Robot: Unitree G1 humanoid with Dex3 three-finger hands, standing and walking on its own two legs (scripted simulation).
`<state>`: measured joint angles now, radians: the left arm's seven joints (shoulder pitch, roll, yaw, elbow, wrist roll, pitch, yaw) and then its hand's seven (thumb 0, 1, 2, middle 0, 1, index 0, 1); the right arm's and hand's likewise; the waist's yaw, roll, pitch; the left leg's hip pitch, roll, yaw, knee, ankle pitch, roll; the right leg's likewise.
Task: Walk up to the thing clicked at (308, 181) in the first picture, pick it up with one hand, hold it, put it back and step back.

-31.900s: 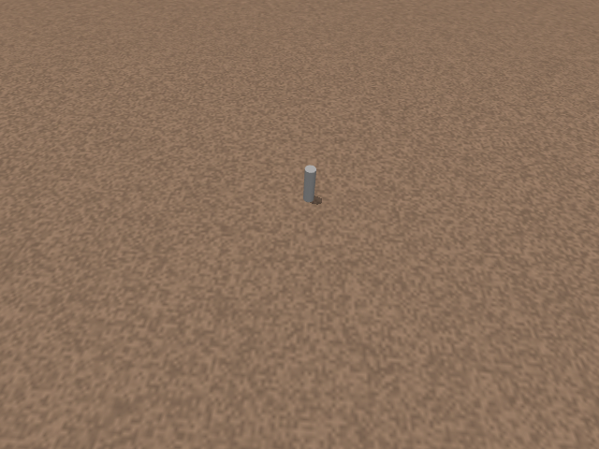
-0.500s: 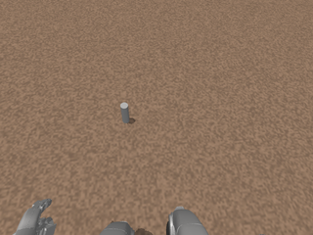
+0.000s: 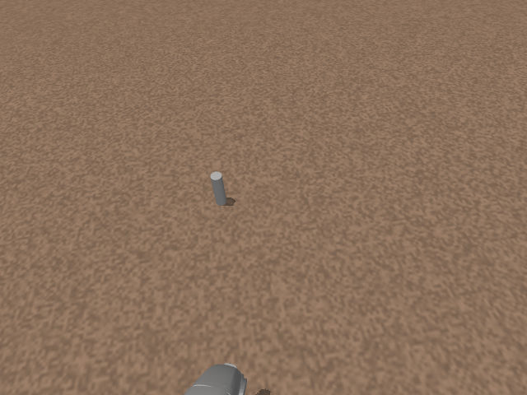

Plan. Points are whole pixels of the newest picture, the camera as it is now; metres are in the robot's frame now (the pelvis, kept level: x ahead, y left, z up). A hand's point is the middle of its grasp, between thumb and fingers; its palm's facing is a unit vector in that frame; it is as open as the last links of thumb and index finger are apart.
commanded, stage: step back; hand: left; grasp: from the side
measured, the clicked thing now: (218, 189) +1.02 +0.27 -0.67
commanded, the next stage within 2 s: stand in 0.98 s
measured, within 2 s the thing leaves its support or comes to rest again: neither
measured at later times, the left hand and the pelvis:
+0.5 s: hand out of the picture +0.06 +0.27 -0.15, palm faces +0.06 -0.92 -0.38, open 7.4 cm; pelvis +0.00 -0.01 -0.01, yaw +4 degrees
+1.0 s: hand out of the picture +0.11 +0.28 -0.15, palm faces +0.07 -0.94 -0.34, open 7.4 cm; pelvis +0.04 +0.02 +0.01, yaw +3 degrees
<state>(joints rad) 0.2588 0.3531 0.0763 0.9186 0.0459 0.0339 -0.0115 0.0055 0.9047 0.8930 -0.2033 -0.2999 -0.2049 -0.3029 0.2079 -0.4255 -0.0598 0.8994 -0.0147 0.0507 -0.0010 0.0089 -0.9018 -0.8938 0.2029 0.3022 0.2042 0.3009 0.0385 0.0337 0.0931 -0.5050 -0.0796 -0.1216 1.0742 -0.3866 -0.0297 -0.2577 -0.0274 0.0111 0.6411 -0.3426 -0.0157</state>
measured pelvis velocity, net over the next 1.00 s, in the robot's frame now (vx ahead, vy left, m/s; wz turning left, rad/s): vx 0.04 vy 0.02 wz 0.05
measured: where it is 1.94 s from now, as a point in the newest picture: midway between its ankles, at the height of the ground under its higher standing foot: outside the picture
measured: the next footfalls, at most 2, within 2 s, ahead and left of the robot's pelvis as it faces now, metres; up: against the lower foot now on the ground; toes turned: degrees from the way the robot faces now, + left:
left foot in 0.14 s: +0.02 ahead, +0.14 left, +0.00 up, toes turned +3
right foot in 0.44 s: +0.08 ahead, -0.12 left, +0.00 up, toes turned +2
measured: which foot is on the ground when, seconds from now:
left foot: up 0.00-0.12, down 0.14-0.46, up 0.48-0.66, down 0.68-1.00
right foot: down 0.00-0.18, up 0.20-0.42, down 0.44-1.00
